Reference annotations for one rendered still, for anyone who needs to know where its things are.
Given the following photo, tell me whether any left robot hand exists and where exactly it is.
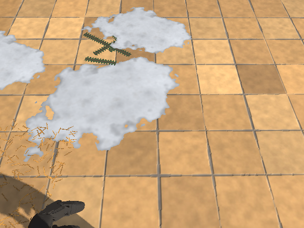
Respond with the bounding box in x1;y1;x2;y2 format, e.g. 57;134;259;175
28;199;85;228

